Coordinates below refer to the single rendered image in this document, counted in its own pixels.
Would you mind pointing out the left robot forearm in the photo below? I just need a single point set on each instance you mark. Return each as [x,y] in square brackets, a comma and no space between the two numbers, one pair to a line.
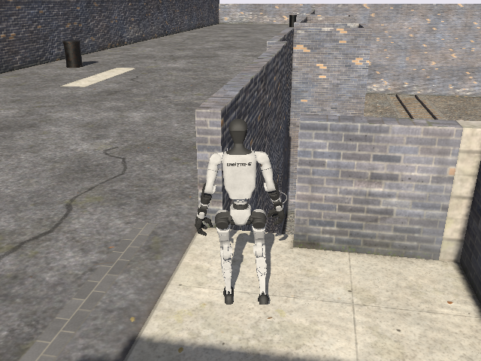
[204,204]

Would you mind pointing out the left robot hand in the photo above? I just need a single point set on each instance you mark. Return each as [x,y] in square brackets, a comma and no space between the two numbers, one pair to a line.
[199,225]

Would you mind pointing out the right robot forearm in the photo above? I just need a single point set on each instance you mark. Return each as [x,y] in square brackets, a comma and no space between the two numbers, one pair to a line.
[275,198]

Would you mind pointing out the robot right shin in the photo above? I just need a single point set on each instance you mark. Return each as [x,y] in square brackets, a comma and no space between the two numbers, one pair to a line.
[261,269]

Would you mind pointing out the robot left upper arm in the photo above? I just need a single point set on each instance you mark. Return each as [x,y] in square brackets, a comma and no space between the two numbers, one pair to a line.
[215,160]

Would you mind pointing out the right robot thigh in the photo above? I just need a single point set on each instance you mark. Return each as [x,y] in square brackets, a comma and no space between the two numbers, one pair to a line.
[258,221]

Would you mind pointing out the right robot hand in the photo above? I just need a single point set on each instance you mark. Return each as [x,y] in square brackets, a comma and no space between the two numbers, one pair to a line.
[275,213]

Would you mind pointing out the robot right upper arm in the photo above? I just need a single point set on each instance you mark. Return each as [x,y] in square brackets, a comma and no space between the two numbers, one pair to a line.
[262,158]

